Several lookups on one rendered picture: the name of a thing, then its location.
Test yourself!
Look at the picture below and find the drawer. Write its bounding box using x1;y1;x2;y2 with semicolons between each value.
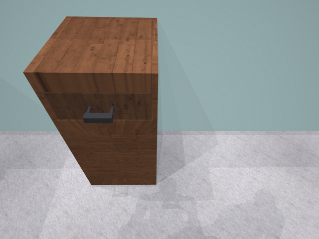
43;92;152;120

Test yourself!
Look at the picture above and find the handle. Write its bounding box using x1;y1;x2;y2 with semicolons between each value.
83;107;114;123

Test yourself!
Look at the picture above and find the cabinet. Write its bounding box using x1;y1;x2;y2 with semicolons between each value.
23;16;158;185

